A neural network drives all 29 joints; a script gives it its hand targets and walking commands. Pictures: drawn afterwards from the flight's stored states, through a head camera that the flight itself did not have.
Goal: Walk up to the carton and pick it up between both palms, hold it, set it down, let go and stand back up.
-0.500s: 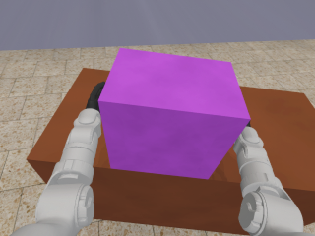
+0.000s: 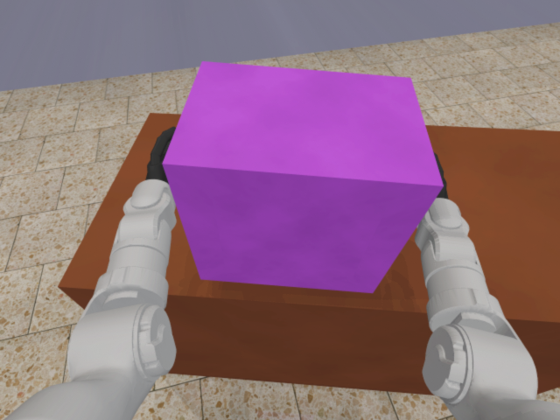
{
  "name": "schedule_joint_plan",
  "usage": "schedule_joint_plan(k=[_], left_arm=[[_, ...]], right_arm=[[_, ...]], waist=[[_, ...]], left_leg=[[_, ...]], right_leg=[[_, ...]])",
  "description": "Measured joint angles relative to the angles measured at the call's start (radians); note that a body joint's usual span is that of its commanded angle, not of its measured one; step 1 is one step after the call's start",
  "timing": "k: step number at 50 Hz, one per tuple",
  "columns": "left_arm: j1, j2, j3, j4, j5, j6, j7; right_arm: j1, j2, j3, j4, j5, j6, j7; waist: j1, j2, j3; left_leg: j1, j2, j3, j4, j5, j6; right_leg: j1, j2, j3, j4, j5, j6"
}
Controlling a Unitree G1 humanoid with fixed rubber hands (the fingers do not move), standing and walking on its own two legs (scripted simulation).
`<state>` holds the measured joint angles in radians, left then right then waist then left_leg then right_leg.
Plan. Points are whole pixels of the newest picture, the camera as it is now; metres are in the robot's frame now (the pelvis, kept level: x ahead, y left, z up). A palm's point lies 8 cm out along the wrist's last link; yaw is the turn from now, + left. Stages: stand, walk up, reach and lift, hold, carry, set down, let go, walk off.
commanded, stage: set down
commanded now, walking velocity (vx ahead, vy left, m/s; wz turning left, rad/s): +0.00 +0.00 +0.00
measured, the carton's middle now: (295, 188) +0.44 +0.00 +0.07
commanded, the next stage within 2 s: none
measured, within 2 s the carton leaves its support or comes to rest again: rests again in 0.70 s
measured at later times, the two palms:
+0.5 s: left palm (193, 192) +0.41 +0.16 +0.09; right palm (456, 228) +0.37 -0.24 +0.06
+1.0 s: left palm (179, 200) +0.42 +0.19 +0.06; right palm (433, 216) +0.39 -0.21 +0.06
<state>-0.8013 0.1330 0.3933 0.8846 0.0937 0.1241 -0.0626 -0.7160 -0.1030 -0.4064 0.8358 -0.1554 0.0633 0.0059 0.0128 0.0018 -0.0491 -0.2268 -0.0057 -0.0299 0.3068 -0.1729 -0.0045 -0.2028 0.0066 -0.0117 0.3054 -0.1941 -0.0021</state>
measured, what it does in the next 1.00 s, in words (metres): stands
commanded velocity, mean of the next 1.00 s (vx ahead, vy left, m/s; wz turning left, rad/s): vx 0.00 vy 0.00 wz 0.00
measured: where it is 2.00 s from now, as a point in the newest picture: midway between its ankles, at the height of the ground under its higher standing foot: outside the picture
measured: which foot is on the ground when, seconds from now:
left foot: down 0.00-1.00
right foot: down 0.00-1.00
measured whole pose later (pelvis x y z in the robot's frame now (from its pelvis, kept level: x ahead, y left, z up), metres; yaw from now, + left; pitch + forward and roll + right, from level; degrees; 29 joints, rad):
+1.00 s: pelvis +0.00 +0.00 -0.01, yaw -2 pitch +14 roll -1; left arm -0.83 0.18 0.22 1.17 0.05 -0.09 0.03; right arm -0.74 -0.13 -0.54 1.10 -0.21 -0.19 0.07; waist 0.02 -0.01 -0.18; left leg -0.45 0.03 0.02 0.41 -0.20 -0.01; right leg -0.39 0.02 -0.06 0.32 -0.17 -0.02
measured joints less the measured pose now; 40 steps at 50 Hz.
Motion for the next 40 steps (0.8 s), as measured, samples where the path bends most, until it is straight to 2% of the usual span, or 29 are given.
schedule_joint_plan(k=[4, 7, 11, 14, 18, 21, 26, 30, 35, 40], left_arm=[[0.049, 0.019, -0.07, 0.0, -0.014, -0.006, 0.012], [0.096, 0.027, -0.154, -0.013, -0.075, -0.025, 0.045], [0.12, 0.044, -0.277, 0.007, -0.12, -0.05, 0.101], [0.088, 0.043, -0.309, 0.045, -0.112, -0.051, 0.127], [0.016, 0.022, -0.287, 0.107, -0.111, -0.054, 0.14], [-0.029, 0.003, -0.215, 0.166, -0.098, -0.08, 0.122], [-0.082, -0.006, -0.076, 0.249, -0.043, -0.142, 0.063], [-0.115, 0.004, -0.008, 0.295, 0.005, -0.175, 0.034], [-0.113, 0.02, 0.006, 0.312, 0.018, -0.191, 0.022], [-0.075, 0.019, -0.044, 0.268, -0.021, -0.214, 0.043]], right_arm=[[0.033, 0.032, -0.051, 0.035, -0.042, -0.041, 0.018], [0.075, 0.045, -0.094, 0.063, -0.045, -0.116, 0.039], [0.089, 0.015, -0.091, 0.139, -0.032, -0.18, 0.052], [0.048, -0.03, -0.061, 0.198, -0.013, -0.181, 0.055], [0.003, -0.087, -0.011, 0.21, 0.03, -0.146, 0.056], [0.001, -0.09, -0.017, 0.179, 0.03, -0.123, 0.055], [0.018, -0.043, -0.085, 0.123, -0.026, -0.128, 0.047], [0.004, -0.005, -0.15, 0.089, -0.083, -0.134, 0.052], [-0.025, 0.026, -0.198, 0.046, -0.146, -0.14, 0.07], [-0.027, 0.028, -0.216, 0.068, -0.159, -0.192, 0.089]], waist=[[-0.003, -0.044, -0.01], [0.007, -0.067, -0.07], [0.021, -0.055, -0.164], [0.013, -0.029, -0.139], [0.004, 0.004, -0.071], [0.005, 0.016, -0.076], [0.024, 0.018, -0.107], [0.036, 0.016, -0.068], [0.035, -0.004, -0.024], [0.026, -0.038, -0.062]], left_leg=[[-0.048, 0.003, -0.011, 0.024, -0.006, -0.005], [-0.115, 0.013, -0.007, 0.047, -0.013, -0.01], [-0.201, 0.044, 0.009, 0.086, -0.027, -0.02], [-0.193, 0.053, 0.016, 0.1, -0.029, -0.021], [-0.148, 0.048, 0.023, 0.087, -0.016, -0.01], [-0.151, 0.039, 0.038, 0.065, 0.001, -0.004], [-0.169, 0.025, 0.072, 0.026, 0.028, 0.002], [-0.149, 0.018, 0.086, 0.008, 0.039, 0.006], [-0.153, 0.014, 0.082, 0.01, 0.041, 0.008], [-0.213, 0.019, 0.065, 0.042, 0.026, 0.003]], right_leg=[[-0.035, 0.001, -0.025, 0.003, 0.003, -0.004], [-0.089, 0.007, -0.053, -0.006, 0.012, -0.022], [-0.132, 0.035, -0.056, -0.074, 0.059, -0.033], [-0.111, 0.042, -0.056, -0.089, 0.074, -0.029], [-0.086, 0.034, -0.055, -0.061, 0.068, -0.023], [-0.122, 0.022, -0.042, -0.021, 0.057, -0.019], [-0.191, 0.007, -0.012, 0.028, 0.046, -0.013], [-0.192, -0.001, -0.001, 0.047, 0.041, -0.01], [-0.194, -0.006, -0.009, 0.052, 0.039, -0.009], [-0.229, -0.003, -0.029, 0.047, 0.036, -0.013]])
